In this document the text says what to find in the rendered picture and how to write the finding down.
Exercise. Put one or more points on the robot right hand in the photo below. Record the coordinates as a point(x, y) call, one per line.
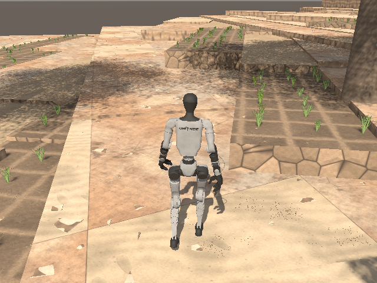
point(219, 182)

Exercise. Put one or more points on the right robot thigh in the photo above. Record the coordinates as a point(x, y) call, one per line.
point(202, 175)

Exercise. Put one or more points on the robot left forearm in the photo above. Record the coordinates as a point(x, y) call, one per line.
point(163, 153)

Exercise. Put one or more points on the robot right forearm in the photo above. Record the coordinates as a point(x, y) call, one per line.
point(215, 162)

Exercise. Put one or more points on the robot left upper arm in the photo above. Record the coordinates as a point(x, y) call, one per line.
point(171, 123)

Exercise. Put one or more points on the robot left foot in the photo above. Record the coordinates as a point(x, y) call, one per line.
point(173, 242)

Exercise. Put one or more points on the robot left hand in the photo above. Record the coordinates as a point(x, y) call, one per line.
point(166, 162)

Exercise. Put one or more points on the robot right upper arm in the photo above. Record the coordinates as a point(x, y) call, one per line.
point(207, 124)

